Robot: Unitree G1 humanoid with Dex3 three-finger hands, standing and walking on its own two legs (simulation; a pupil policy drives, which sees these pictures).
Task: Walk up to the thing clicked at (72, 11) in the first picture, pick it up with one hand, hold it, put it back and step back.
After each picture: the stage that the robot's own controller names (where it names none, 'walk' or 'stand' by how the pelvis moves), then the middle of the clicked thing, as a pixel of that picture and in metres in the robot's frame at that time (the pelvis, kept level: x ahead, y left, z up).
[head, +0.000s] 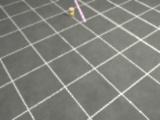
stand; (71, 12) +2.06 +0.10 -0.72
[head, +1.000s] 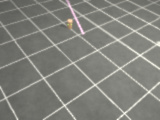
walk; (69, 24) +1.92 +0.08 -0.71
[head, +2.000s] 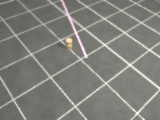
walk; (68, 44) +1.30 +0.08 -0.72
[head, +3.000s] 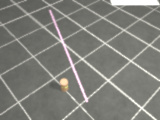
walk; (64, 85) +0.80 +0.13 -0.71
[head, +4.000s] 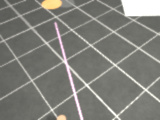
walk; out of the picture +0.46 +0.20 -0.69
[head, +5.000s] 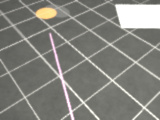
stand; out of the picture +0.33 +0.18 -0.72
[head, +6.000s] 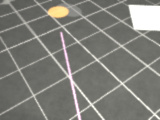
stand; out of the picture +0.31 +0.15 -0.72
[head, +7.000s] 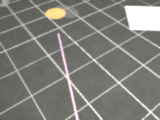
stand; out of the picture +0.34 +0.17 -0.73
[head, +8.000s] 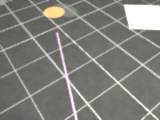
stand; out of the picture +0.32 +0.17 -0.73
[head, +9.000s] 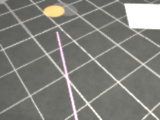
go down; out of the picture +0.32 +0.17 -0.73
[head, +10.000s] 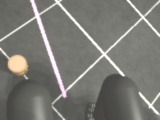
go down; (19, 66) +0.41 +0.21 -0.30
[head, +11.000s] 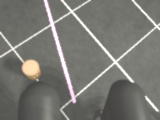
approach; (32, 70) +0.41 +0.20 -0.30
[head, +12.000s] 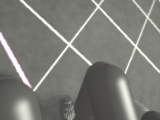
close in; out of the picture +0.40 +0.25 -0.22
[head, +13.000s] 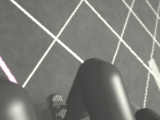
close; out of the picture +0.39 +0.26 -0.22
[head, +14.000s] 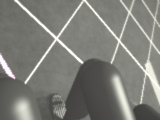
lift; out of the picture +0.37 +0.25 -0.22
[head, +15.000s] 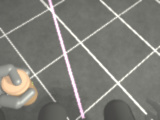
lift; (21, 88) +0.32 +0.19 -0.02
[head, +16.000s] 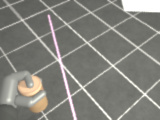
hold; (34, 94) +0.32 +0.17 -0.01
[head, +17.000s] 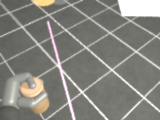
hold; (35, 96) +0.32 +0.17 -0.01
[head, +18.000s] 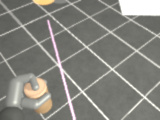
crouch; (39, 96) +0.32 +0.16 -0.01
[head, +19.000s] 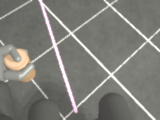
crouch; (21, 66) +0.41 +0.19 -0.09
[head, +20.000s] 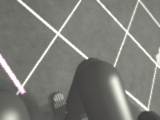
lower; out of the picture +0.41 +0.27 -0.22
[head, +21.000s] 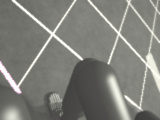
lower; out of the picture +0.42 +0.28 -0.23
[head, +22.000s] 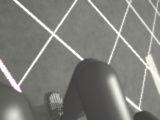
lower; out of the picture +0.42 +0.28 -0.23
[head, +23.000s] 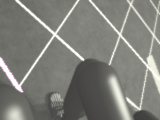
lower; out of the picture +0.41 +0.28 -0.23
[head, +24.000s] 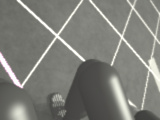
loosen; out of the picture +0.40 +0.26 -0.23
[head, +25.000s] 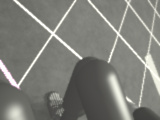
withdraw; out of the picture +0.40 +0.25 -0.23
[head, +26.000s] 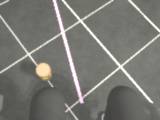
walk; (44, 72) +0.43 +0.19 -0.37
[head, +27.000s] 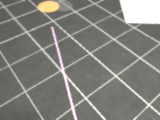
stand; out of the picture +0.34 +0.16 -0.66
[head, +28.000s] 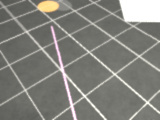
stand; out of the picture +0.36 +0.17 -0.67
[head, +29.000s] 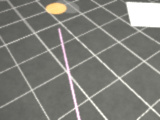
stand; out of the picture +0.36 +0.16 -0.71
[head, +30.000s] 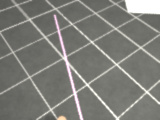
walk; out of the picture +0.41 +0.13 -0.70
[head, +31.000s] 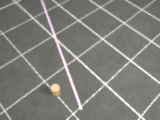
walk; (55, 90) +0.60 +0.18 -0.70
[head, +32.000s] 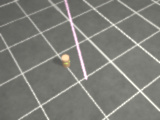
walk; (65, 61) +0.92 +0.17 -0.69
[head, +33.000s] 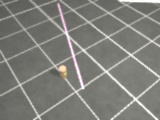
stand; (63, 72) +0.93 +0.18 -0.71
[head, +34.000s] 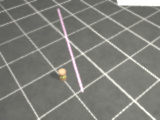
stand; (62, 75) +0.95 +0.19 -0.73
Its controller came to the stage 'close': yes
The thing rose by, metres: 0.71
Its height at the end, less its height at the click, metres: +0.00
